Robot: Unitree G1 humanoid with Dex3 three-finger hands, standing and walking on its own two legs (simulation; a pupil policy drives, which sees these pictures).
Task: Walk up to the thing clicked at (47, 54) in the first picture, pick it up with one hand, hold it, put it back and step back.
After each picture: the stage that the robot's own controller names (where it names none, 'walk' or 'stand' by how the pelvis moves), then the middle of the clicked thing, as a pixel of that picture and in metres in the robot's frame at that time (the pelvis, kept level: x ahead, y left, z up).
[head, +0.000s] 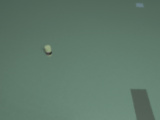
stand; (48, 50) +1.29 +0.39 -0.72
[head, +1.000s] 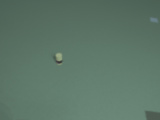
walk; (59, 59) +1.17 +0.18 -0.70
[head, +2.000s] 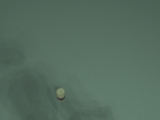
walk; (60, 95) +0.68 +0.15 -0.71
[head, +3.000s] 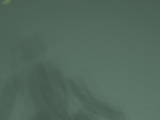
walk; out of the picture +0.44 +0.24 -0.70
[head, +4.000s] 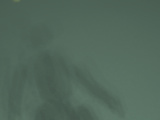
stand; out of the picture +0.37 +0.21 -0.72
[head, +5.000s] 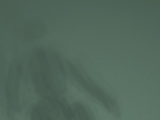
stand; out of the picture +0.36 +0.20 -0.72
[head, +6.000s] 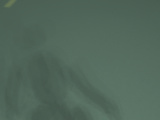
stand; out of the picture +0.33 +0.22 -0.72
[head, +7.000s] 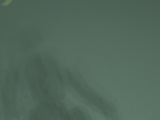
stand; out of the picture +0.36 +0.22 -0.72
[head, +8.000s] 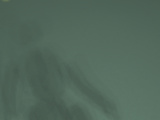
stand; out of the picture +0.35 +0.21 -0.72
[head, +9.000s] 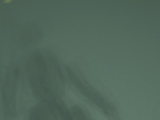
stand; out of the picture +0.35 +0.21 -0.72
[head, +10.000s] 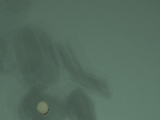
go down; (43, 108) +0.39 +0.22 -0.61
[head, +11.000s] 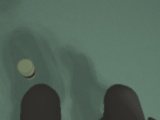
go down; (27, 69) +0.42 +0.26 -0.31
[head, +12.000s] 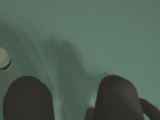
close in; (0, 59) +0.42 +0.29 -0.26
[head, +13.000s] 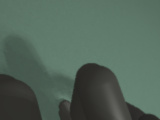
close; out of the picture +0.40 +0.30 -0.21
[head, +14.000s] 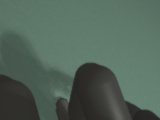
close; out of the picture +0.39 +0.31 -0.22
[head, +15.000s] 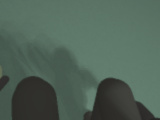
lift; out of the picture +0.32 +0.30 -0.12
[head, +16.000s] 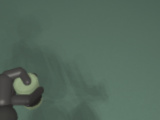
lift; (29, 92) +0.32 +0.19 +0.02
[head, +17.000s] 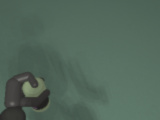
hold; (37, 95) +0.32 +0.17 -0.01
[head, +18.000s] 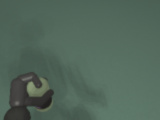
hold; (40, 95) +0.32 +0.16 -0.01
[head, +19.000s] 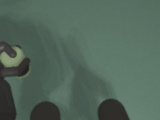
crouch; (17, 63) +0.42 +0.22 -0.08
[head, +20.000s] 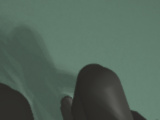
lower; out of the picture +0.41 +0.31 -0.23
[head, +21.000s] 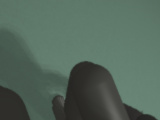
lower; out of the picture +0.42 +0.32 -0.22
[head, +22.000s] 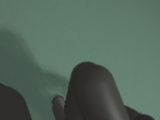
lower; out of the picture +0.41 +0.33 -0.22
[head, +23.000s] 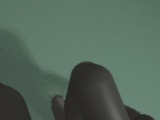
lower; out of the picture +0.41 +0.32 -0.22
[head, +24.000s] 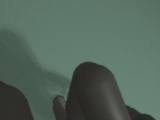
loosen; out of the picture +0.41 +0.32 -0.22
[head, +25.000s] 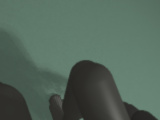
withdraw; out of the picture +0.40 +0.31 -0.23
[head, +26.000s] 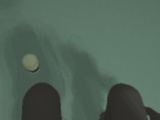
walk; (31, 64) +0.45 +0.25 -0.33
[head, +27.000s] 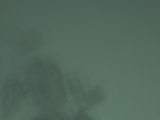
stand; out of the picture +0.37 +0.19 -0.66
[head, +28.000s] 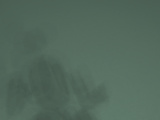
stand; out of the picture +0.39 +0.21 -0.67
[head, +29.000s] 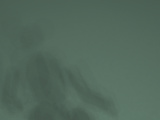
stand; out of the picture +0.40 +0.21 -0.69
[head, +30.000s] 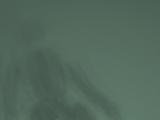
walk; out of the picture +0.42 +0.21 -0.72
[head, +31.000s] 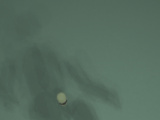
walk; (62, 99) +0.52 +0.21 -0.70
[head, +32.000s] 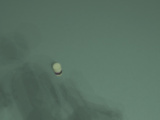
walk; (57, 69) +0.78 +0.23 -0.70
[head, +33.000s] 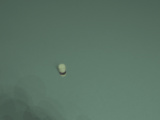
stand; (62, 70) +1.00 +0.24 -0.70
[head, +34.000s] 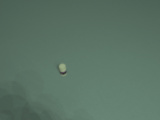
stand; (62, 69) +1.00 +0.22 -0.72
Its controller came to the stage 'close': yes
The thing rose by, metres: 0.70
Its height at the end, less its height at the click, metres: +0.00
